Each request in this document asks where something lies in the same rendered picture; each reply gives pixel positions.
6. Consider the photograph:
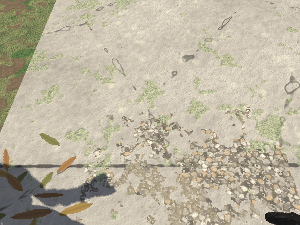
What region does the robot right hand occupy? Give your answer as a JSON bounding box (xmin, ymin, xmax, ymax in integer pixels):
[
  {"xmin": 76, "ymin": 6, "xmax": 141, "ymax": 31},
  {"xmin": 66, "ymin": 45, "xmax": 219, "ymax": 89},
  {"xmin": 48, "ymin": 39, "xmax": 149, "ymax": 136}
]
[{"xmin": 264, "ymin": 212, "xmax": 300, "ymax": 225}]

